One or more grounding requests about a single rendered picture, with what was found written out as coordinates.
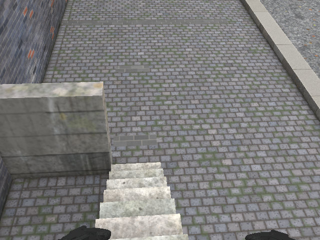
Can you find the robot right hand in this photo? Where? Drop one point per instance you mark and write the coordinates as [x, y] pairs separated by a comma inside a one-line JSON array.
[[272, 235]]

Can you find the robot left hand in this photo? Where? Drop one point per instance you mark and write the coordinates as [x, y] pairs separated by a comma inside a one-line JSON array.
[[84, 233]]

